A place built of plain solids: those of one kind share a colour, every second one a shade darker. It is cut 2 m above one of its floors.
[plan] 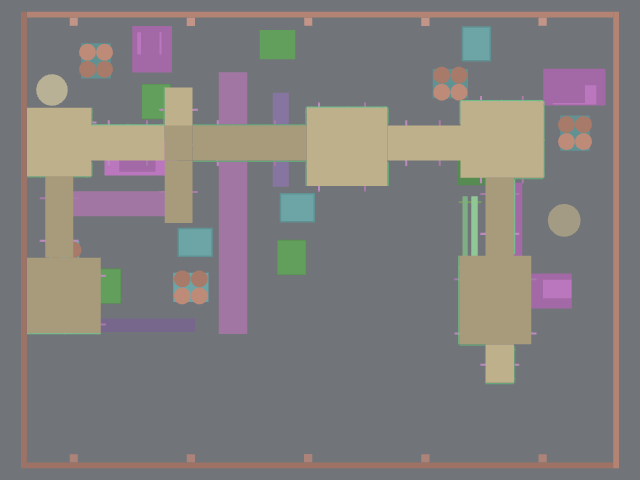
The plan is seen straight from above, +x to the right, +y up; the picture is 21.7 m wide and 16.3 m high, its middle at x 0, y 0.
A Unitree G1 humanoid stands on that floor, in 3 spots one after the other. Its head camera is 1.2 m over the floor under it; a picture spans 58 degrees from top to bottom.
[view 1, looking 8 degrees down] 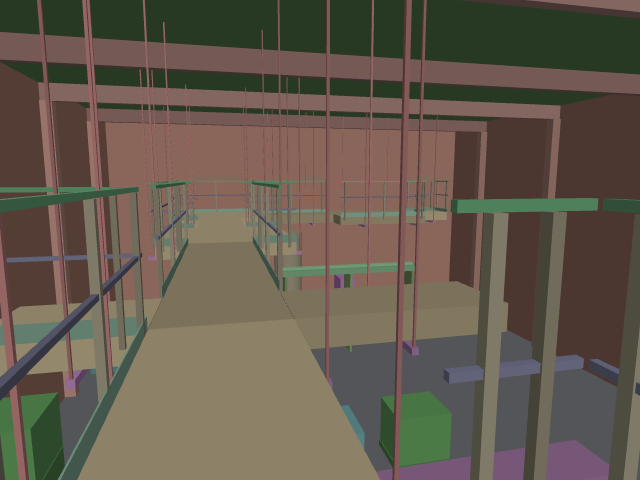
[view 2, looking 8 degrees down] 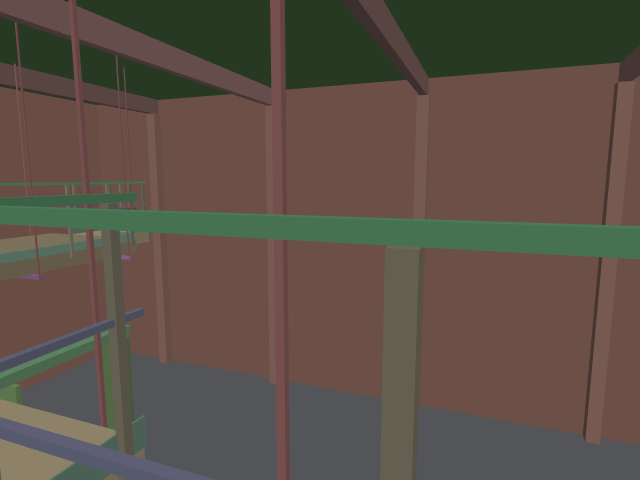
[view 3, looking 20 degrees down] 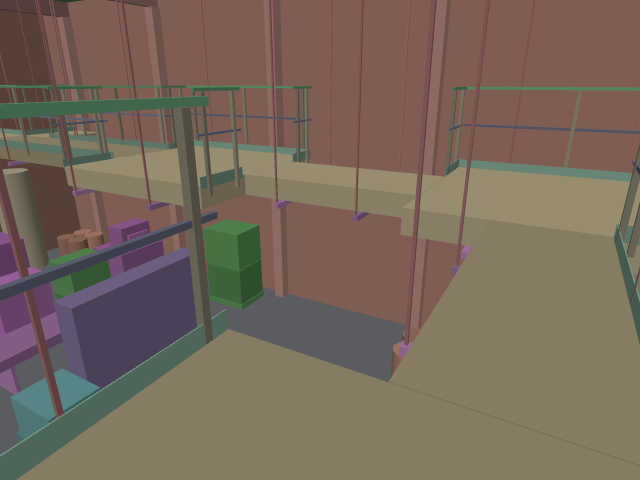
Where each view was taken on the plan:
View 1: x -8.86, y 3.29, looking -13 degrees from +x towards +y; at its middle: wall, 19.50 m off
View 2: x -1.90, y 3.29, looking -69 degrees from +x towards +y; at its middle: rail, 0.65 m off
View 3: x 6.10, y -2.01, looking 119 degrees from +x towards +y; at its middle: wall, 11.64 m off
